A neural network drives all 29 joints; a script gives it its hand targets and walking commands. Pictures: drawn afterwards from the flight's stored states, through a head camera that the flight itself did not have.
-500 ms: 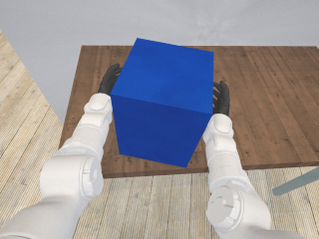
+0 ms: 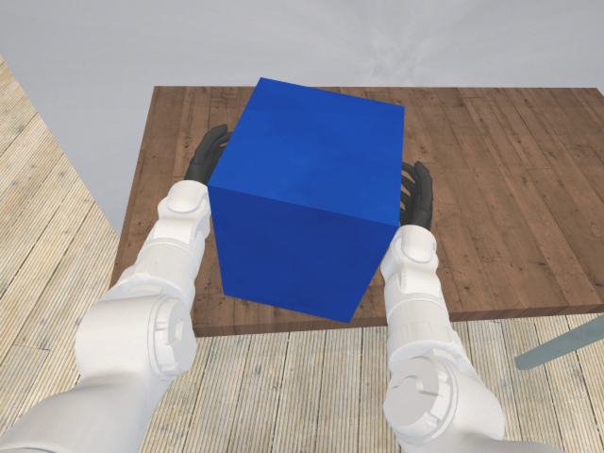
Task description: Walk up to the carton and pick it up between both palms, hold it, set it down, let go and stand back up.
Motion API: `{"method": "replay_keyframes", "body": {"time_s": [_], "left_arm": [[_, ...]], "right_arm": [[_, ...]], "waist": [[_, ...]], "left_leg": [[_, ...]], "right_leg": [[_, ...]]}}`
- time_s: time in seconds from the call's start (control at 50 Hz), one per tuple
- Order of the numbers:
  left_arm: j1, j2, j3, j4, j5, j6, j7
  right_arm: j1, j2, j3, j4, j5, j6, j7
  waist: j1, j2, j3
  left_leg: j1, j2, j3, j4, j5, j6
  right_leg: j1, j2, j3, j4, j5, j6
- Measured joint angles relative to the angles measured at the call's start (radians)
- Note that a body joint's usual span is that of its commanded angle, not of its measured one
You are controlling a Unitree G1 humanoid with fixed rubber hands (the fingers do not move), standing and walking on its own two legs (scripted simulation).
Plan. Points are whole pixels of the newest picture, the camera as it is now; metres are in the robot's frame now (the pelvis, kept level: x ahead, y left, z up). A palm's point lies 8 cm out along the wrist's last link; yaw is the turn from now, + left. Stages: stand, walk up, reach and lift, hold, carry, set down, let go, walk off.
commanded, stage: set down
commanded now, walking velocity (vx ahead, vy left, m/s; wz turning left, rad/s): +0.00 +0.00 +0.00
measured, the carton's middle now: (307, 207) +0.44 -0.01 +0.04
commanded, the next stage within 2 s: none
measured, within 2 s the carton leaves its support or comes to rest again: rests again in 0.58 s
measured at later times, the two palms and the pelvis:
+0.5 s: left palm (204, 181) +0.46 +0.13 +0.08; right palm (416, 226) +0.39 -0.16 +0.06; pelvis +0.00 +0.00 +0.00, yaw +0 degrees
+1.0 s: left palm (201, 192) +0.45 +0.13 +0.06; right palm (417, 232) +0.39 -0.16 +0.05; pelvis -0.01 +0.00 +0.00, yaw +0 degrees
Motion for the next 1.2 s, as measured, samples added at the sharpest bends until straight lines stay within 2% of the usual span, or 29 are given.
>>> {"method": "replay_keyframes", "body": {"time_s": [0.12, 0.76, 0.88, 0.96, 1.0, 1.08, 1.14, 1.2], "left_arm": [[-0.001, 0.000, 0.037, 0.001, 0.012, -0.002, -0.015], [-0.009, 0.000, 0.082, 0.006, 0.043, -0.034, -0.031], [-0.015, 0.003, 0.082, 0.020, 0.043, -0.032, -0.022], [-0.018, 0.012, 0.083, 0.049, 0.043, -0.032, 0.002], [-0.019, 0.021, 0.065, 0.075, 0.012, -0.029, 0.023], [-0.023, 0.040, -0.018, 0.137, -0.110, -0.035, 0.059], [-0.027, 0.044, -0.072, 0.169, -0.182, -0.062, 0.075], [-0.036, 0.045, -0.103, 0.191, -0.211, -0.077, 0.079]], "right_arm": [[0.000, 0.001, 0.000, 0.000, -0.004, -0.006, 0.010], [0.000, 0.004, -0.012, 0.002, -0.044, -0.056, 0.025], [0.000, -0.028, 0.024, 0.034, -0.044, -0.066, 0.029], [0.000, -0.091, 0.095, 0.120, -0.044, -0.073, 0.028], [0.000, -0.129, 0.142, 0.182, -0.044, -0.075, 0.018], [-0.001, -0.165, 0.182, 0.260, 0.005, -0.082, -0.020], [-0.001, -0.179, 0.228, 0.276, 0.061, -0.093, -0.045], [-0.004, -0.185, 0.282, 0.278, 0.107, -0.098, -0.056]], "waist": [[0.000, 0.000, 0.002], [0.000, -0.002, 0.022], [0.000, -0.003, 0.022], [0.000, -0.005, 0.026], [0.000, -0.005, 0.032], [0.000, -0.005, 0.009], [0.000, -0.005, -0.027], [0.000, -0.005, -0.046]], "left_leg": [[0.000, 0.000, 0.003, 0.000, 0.000, 0.000], [0.000, -0.003, 0.007, 0.000, 0.005, -0.003], [0.000, -0.003, 0.008, 0.000, 0.005, -0.003], [0.000, -0.003, 0.008, 0.003, 0.005, -0.003], [0.000, -0.003, 0.009, 0.009, 0.003, -0.003], [-0.041, -0.003, 0.009, 0.037, -0.005, -0.003], [-0.091, -0.003, 0.009, 0.056, -0.007, -0.003], [-0.120, -0.003, 0.009, 0.072, -0.009, -0.003]], "right_leg": [[0.000, -0.001, 0.000, -0.001, -0.004, 0.000], [0.000, -0.005, 0.000, 0.000, -0.013, 0.000], [0.000, -0.005, 0.000, 0.000, -0.013, 0.000], [-0.001, -0.005, 0.000, 0.006, -0.015, 0.000], [-0.004, -0.005, 0.000, 0.017, -0.019, 0.000], [-0.045, -0.004, 0.000, 0.045, -0.032, 0.000], [-0.100, -0.004, 0.000, 0.074, -0.034, 0.000], [-0.128, -0.003, 0.000, 0.087, -0.034, 0.000]]}}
